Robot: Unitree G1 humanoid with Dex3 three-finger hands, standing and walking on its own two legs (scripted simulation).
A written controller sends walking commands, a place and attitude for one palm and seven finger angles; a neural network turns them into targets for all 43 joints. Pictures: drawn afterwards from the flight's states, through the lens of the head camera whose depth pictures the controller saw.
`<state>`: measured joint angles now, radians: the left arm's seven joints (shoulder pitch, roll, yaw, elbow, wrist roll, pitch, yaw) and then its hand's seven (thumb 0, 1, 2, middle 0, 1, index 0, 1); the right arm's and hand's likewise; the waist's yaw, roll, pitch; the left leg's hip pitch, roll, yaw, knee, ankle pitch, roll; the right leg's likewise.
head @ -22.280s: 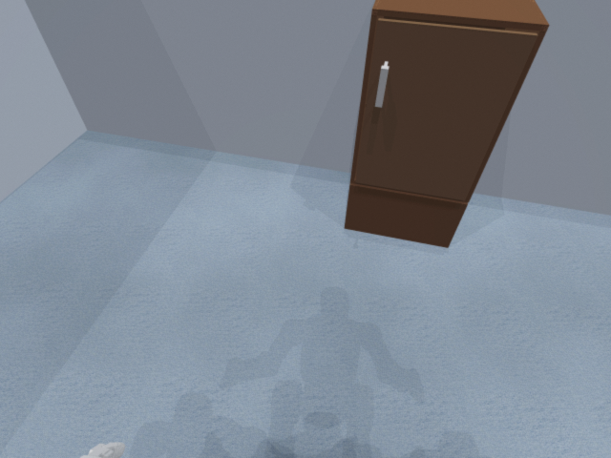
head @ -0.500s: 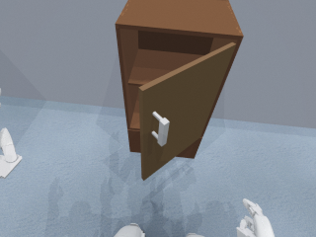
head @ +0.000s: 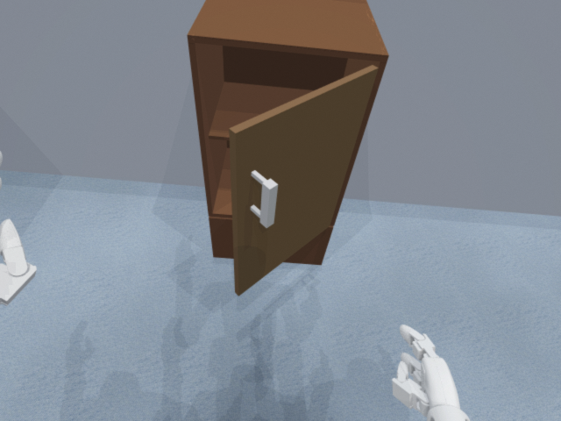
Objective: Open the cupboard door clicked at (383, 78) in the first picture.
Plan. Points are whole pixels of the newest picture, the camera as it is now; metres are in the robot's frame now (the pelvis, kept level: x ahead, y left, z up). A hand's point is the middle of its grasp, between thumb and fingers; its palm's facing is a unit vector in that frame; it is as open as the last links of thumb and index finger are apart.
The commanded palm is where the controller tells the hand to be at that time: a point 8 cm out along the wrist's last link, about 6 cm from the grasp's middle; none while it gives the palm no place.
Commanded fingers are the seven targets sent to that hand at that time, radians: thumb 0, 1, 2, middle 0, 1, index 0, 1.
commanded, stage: stop stepping back and stand still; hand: left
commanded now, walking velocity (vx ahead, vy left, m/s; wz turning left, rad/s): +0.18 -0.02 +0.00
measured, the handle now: (261, 199) +0.54 +0.06 -0.05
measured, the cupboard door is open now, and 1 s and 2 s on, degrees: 45 45 45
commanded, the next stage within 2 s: let the arm hang, fingers relaxed in 0.48 s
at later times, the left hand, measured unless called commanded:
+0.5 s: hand (7, 350) +0.15 +0.26 +0.16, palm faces +0.49 -0.76 -0.42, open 7.4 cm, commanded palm +0.09 +0.29 +0.18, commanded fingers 0.00 0.90 0.90 -0.20 -0.30 -0.20 -0.30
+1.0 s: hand out of the picture -0.06 +0.20 -0.17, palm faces +0.12 -0.97 -0.21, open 6.9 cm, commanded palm none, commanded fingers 0.00 0.90 0.90 -0.20 -0.30 -0.20 -0.30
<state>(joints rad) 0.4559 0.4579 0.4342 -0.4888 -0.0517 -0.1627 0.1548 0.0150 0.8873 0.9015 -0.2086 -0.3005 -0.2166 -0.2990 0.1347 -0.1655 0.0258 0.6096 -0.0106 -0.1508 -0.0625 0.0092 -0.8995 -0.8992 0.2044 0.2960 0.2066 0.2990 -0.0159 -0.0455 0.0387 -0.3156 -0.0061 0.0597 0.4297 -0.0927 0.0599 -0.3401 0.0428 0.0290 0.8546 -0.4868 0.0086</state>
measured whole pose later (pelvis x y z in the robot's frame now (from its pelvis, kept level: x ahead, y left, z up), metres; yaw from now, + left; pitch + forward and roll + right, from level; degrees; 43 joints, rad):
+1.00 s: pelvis -0.07 +0.00 +0.00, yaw +5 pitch -1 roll -1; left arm 0.29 0.20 0.03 0.94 0.01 0.04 0.02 -0.03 0.99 0.90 -0.20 -0.30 -0.21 -0.30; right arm 0.25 -0.17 0.01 0.99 -0.03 0.03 -0.01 0.01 -0.90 -0.90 0.20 0.30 0.20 0.30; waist 0.01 -0.01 0.07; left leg -0.27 0.03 0.01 0.51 -0.22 -0.01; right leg -0.23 -0.02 -0.11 0.49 -0.24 -0.02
